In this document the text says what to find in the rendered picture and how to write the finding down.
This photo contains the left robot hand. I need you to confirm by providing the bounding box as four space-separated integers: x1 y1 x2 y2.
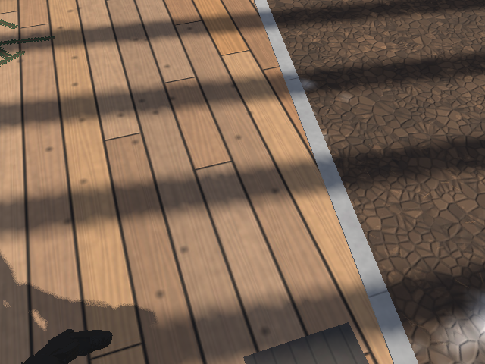
21 329 113 364

